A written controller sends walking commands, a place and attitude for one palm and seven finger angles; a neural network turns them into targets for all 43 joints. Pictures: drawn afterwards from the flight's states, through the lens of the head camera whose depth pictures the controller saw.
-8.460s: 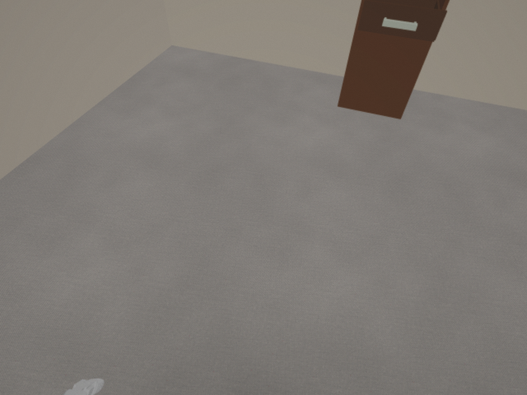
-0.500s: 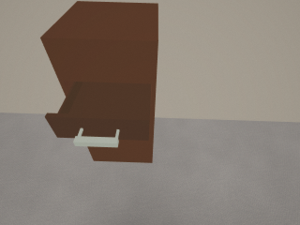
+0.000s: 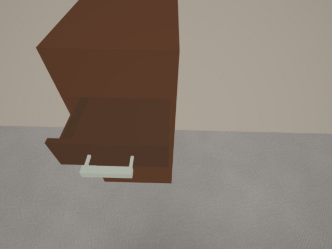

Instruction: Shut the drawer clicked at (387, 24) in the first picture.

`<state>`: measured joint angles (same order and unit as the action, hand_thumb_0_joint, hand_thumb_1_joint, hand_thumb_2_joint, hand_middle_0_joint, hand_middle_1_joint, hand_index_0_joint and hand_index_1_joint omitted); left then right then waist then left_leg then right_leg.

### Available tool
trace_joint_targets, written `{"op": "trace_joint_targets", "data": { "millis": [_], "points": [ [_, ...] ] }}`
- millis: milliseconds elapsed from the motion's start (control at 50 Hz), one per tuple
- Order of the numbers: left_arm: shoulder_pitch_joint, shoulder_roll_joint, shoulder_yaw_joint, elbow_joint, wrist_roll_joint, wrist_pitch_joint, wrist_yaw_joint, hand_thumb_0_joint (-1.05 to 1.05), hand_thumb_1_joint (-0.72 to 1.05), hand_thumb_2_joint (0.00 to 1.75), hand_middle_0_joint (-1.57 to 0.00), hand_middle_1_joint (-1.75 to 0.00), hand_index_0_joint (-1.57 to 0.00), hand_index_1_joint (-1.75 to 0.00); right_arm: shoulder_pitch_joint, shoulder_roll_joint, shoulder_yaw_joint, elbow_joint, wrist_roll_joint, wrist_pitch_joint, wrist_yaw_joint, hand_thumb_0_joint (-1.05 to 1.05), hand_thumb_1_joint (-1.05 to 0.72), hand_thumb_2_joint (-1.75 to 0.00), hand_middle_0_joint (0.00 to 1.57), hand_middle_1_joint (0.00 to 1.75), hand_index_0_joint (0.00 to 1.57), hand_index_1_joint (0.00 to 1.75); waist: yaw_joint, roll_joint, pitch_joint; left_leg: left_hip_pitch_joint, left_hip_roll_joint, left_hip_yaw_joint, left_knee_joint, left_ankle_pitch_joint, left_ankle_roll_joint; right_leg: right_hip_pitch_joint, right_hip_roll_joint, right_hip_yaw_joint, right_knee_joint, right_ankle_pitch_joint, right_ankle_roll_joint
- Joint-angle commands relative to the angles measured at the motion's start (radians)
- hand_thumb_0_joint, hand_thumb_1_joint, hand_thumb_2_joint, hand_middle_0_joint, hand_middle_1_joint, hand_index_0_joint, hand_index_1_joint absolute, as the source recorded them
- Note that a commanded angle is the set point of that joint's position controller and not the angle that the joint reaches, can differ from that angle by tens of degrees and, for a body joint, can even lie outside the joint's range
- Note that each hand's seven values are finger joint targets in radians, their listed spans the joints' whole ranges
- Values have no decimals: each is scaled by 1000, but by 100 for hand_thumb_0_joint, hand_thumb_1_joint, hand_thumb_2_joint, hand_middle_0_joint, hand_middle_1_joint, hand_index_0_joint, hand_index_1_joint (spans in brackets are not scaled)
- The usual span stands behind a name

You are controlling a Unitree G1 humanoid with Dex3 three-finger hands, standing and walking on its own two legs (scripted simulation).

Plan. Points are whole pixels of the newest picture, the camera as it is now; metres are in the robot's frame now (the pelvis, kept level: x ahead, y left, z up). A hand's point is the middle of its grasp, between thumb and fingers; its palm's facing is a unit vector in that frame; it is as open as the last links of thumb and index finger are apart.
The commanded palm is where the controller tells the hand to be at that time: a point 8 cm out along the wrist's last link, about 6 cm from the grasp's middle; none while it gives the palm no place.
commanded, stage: raise the hand and make a fist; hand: left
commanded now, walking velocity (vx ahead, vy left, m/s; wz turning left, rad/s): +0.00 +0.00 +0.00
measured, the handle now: (108, 165) +0.38 +0.22 -0.11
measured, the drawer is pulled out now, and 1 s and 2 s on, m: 0.21 0.21 0.21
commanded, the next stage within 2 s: bring the fist close to the handle in 1.88 s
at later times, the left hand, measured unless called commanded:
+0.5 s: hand out of the picture +0.12 +0.17 -0.06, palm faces +0.14 -0.99 -0.04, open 5.5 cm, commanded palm +0.11 +0.22 -0.05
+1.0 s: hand (96, 230) +0.17 +0.18 -0.03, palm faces +0.02 -1.00 -0.03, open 3.3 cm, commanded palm +0.14 +0.23 -0.03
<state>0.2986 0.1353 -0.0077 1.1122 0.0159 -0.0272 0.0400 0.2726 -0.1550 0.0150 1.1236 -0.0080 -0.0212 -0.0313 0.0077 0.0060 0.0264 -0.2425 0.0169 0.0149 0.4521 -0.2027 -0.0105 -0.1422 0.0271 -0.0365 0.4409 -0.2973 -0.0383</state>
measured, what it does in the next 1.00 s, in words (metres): lowers itself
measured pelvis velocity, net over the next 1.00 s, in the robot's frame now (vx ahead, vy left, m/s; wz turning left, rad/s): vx -0.05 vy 0.01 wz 0.00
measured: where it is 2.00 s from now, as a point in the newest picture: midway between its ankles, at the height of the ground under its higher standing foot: outside the picture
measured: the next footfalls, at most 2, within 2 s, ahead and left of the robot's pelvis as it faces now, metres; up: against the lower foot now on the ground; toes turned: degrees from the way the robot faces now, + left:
none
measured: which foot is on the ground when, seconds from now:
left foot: down 0.00-1.00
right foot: down 0.00-1.00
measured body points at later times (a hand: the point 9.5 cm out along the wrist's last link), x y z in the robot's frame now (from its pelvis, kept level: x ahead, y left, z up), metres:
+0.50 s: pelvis -0.03 -0.01 -0.11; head +0.01 +0.00 +0.34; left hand +0.11 +0.23 -0.05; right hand +0.25 -0.22 -0.13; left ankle +0.02 +0.13 -0.74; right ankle -0.04 -0.09 -0.74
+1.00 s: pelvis -0.05 +0.01 -0.08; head +0.00 +0.02 +0.36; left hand +0.16 +0.23 -0.03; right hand +0.09 -0.26 -0.16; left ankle +0.02 +0.13 -0.74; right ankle -0.04 -0.09 -0.74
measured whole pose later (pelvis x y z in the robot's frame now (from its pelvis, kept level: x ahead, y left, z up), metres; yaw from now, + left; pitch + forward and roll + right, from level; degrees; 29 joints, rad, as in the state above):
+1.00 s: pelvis -0.05 +0.01 -0.08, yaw +0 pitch +13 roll -2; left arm 0.47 0.20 0.08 -0.05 -0.23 -0.42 -0.13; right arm 0.30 -0.27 -0.03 0.57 0.03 -0.21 -0.07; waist -0.05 0.03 -0.15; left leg -0.91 0.03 -0.01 1.11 -0.42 0.01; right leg -0.80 0.02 -0.07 1.10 -0.53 -0.03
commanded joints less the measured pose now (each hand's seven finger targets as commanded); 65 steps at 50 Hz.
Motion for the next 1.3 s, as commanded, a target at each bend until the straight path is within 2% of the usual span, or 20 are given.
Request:
{"op": "trace_joint_targets", "data": {
  "millis": [0, 20, 40, 60, 80, 100, 120, 160, 220, 280, 400, 440, 520, 620, 660, 720, 760, 820, 940, 1280],
  "points": [
    [-145, 241, 98, -1332, -128, -197, 83, 0, 90, 90, -24, -34, -24, -34, -79, -191, -28, -378, 27, -256, -70, 0, -90, -90, 20, 30, 20, 30, 7, 292, -463, 366, 12, -1, -9, 348, 58, -45, -37, 21, 73, 261, -10],
    [142, 49, -32, -1175, -138, -63, 118, 0, 90, 90, -26, -37, -26, -37, -80, -157, -47, -389, 51, -294, -61, 0, -90, -90, 20, 30, 20, 30, -30, 214, -264, 211, 12, -23, -18, 302, 41, -162, -20, -47, 90, 105, 4],
    [154, -95, -115, -1121, -165, -46, 92, 0, 90, 90, -28, -39, -28, -39, -55, -165, -38, -371, 54, -301, -53, 0, -90, -90, 20, 30, 20, 30, -49, 93, -112, 104, 9, -34, 16, 216, 43, -209, -27, -68, 77, 114, 13],
    [83, -25, -69, -1173, -170, -90, 79, 0, 90, 90, -30, -41, -30, -41, -81, -197, -60, -427, 42, -313, -50, 0, -90, -90, 20, 30, 20, 30, -71, -16, -5, -3, -3, -60, 72, 121, 49, -293, -27, -71, 63, 112, 25],
    [141, 3, -35, -1110, -157, -139, 54, 0, 90, 90, -32, -43, -32, -43, -75, -220, -80, -442, 21, -318, -43, 0, -90, -90, 20, 30, 20, 30, -89, -146, -42, -46, -10, -57, 135, 95, 54, -363, -22, -74, 86, 90, 31],
    [304, -71, -56, -1027, -169, -192, 11, 0, 90, 90, -34, -45, -34, -45, -91, -209, -90, -478, 8, -318, -33, 0, -90, -90, 20, 30, 20, 30, -51, -228, -57, -115, -9, -56, 192, 87, 49, -409, -17, -84, 143, 83, 35],
    [427, -108, -70, -1002, -173, -252, -42, 0, 90, 90, -36, -47, -36, -47, -119, -198, -98, -524, 13, -323, -13, 0, -90, -90, 20, 30, 20, 30, -1, -194, -93, -158, -19, -44, 238, 119, 37, -406, -19, -79, 207, 133, 28],
    [530, -86, -13, -1026, -208, -399, -159, 0, 90, 90, -40, -52, -40, -52, -152, -187, -116, -581, 4, -308, 17, 0, -90, -90, 20, 30, 20, 30, 47, -272, -175, -294, -22, -31, 344, 136, 16, -432, -18, -72, 348, 245, 31],
    [527, 75, 166, -1048, -221, -612, -300, 0, 90, 90, -46, -58, -46, -58, -199, -180, -140, -632, 3, -278, 51, 0, -90, -90, 20, 30, 20, 30, 82, -105, -235, -441, -33, -12, 490, 113, -3, -503, -38, -14, 516, 337, 20],
    [467, 85, 181, -1217, -232, -586, -291, 0, 90, 90, -52, -65, -52, -65, -239, -177, -135, -754, 5, -219, 41, 0, -90, -90, 20, 30, 20, 30, 87, -18, -356, -464, -44, 13, 536, 85, 21, -518, -21, 1, 580, 240, 2],
    [214, 100, 129, -1538, -237, -592, -233, 0, 90, 90, -64, -78, -64, -78, -142, -154, -108, -793, 3, -178, -2, 0, -90, -90, 20, 30, 20, 30, -19, 83, -396, -482, -16, -27, 642, 27, 51, -631, -11, 49, 565, 159, 17],
    [107, 100, 78, -1567, -245, -608, -268, 0, 90, 90, -68, -82, -68, -82, -122, -165, -95, -777, 1, -190, -15, 0, -90, -90, 20, 30, 20, 30, -66, 55, -373, -508, -6, -44, 681, -18, 59, -686, -7, 63, 550, 101, 24],
    [107, 130, 90, -1407, -270, -527, -342, 0, 90, 90, -76, -91, -76, -91, -131, -181, -73, -744, 20, -216, -38, 0, -90, -90, 20, 30, 20, 30, -74, 4, -315, -589, 3, -59, 689, -130, 57, -709, 0, 82, 492, -93, 26],
    [172, 220, 233, -1334, -297, -346, -304, 0, 90, 90, -86, -101, -86, -101, -174, -167, -61, -765, 43, -201, -53, 0, -90, -90, 20, 30, 20, 30, 14, -14, -375, -602, -10, -53, 616, -169, 51, -572, -29, 121, 415, -243, 38],
    [147, 188, 215, -1395, -299, -328, -259, 0, 90, 90, -90, -106, -90, -106, -159, -155, -52, -776, 43, -201, -51, 0, -90, -90, 20, 30, 20, 30, 12, 13, -376, -572, -11, -47, 583, -165, 49, -558, -38, 112, 398, -247, 40],
    [135, 200, 243, -1350, -285, -353, -193, 0, 90, 90, -96, -112, -96, -112, -160, -153, -53, -750, 37, -205, -54, 0, -90, -90, 20, 30, 20, 30, 1, -80, -299, -603, -4, -52, 563, -203, 46, -584, -38, 107, 372, -309, 48],
    [124, 172, 196, -1384, -274, -400, -183, 0, 90, 90, -100, -117, -100, -117, -137, -160, -55, -747, 35, -222, -48, 0, -90, -90, 20, 30, 20, 30, -6, -10, -292, -573, -8, -46, 543, -209, 45, -610, -35, 93, 376, -333, 36],
    [134, 162, 170, -1341, -266, -441, -180, 0, 90, 90, -106, -123, -106, -123, -129, -177, -61, -734, 35, -240, -44, 0, -90, -90, 20, 30, 20, 30, -23, -43, -263, -561, -6, -47, 525, -228, 47, -637, -30, 75, 374, -354, 33],
    [117, 167, 145, -1388, -253, -474, -168, 0, 90, 90, -118, -136, -118, -136, -98, -200, -68, -741, 33, -255, -38, 0, -90, -90, 20, 30, 20, 30, -22, 25, -313, -482, -8, -50, 484, -213, 47, -635, -18, 20, 415, -269, 19],
    [117, 114, 52, -1491, -181, -368, -104, 0, 90, 90, -140, -160, -140, -160, -82, -195, -39, -828, 19, -160, -7, 0, -90, -90, 20, 30, 20, 30, -35, 50, -321, -343, 7, -91, 442, -97, 38, -605, 4, -51, 455, -69, 13]
  ]
}}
